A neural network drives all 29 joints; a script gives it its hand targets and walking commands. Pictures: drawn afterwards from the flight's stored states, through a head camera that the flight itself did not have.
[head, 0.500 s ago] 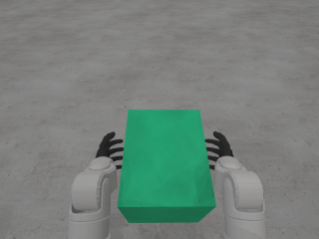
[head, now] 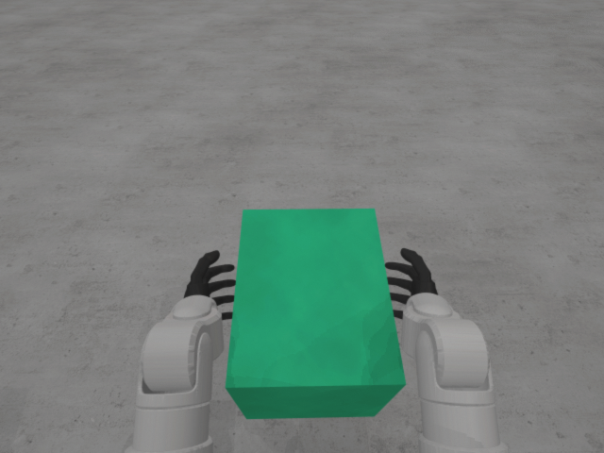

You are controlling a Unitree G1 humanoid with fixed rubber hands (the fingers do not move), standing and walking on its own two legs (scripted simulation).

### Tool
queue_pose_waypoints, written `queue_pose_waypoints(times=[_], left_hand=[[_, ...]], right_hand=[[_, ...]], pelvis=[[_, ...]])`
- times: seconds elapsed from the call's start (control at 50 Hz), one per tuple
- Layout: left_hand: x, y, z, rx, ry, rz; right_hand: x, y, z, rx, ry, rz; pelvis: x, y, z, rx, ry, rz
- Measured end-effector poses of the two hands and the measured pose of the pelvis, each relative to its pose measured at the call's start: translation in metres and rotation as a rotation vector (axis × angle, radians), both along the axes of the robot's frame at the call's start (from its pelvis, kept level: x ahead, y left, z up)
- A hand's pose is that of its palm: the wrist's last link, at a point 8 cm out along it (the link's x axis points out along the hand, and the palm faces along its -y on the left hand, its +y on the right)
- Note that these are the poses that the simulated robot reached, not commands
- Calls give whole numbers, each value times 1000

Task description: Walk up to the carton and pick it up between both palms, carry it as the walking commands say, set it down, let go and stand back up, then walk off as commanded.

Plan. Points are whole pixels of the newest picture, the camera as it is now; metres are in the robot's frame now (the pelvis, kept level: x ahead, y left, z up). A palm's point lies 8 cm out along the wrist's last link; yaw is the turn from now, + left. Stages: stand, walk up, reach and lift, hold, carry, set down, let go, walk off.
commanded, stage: carry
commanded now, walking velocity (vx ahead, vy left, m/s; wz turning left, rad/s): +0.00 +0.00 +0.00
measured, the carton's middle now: (309, 315) +0.33 +0.00 +0.01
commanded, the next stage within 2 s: hold in 1.08 s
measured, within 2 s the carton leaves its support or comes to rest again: neither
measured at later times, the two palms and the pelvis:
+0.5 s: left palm (192, 339) +0.25 +0.14 +0.09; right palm (426, 336) +0.25 -0.13 +0.09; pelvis -0.04 +0.00 +0.00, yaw +0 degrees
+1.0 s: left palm (194, 350) +0.23 +0.14 +0.08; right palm (430, 344) +0.25 -0.13 +0.08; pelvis -0.05 -0.01 +0.00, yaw +1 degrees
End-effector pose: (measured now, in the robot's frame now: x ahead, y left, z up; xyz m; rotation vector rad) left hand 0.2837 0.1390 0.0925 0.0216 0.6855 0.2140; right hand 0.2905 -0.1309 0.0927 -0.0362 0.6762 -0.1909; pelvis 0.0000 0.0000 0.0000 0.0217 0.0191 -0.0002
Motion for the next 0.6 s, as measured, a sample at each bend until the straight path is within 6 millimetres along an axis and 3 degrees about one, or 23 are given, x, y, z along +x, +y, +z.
queue_pose_waypoints(times=[0.6], left_hand=[[-43,1,-4,1,-21,1]], right_hand=[[-42,0,-4,11,-26,4]], pelvis=[[-46,-1,1,-22,-23,10]])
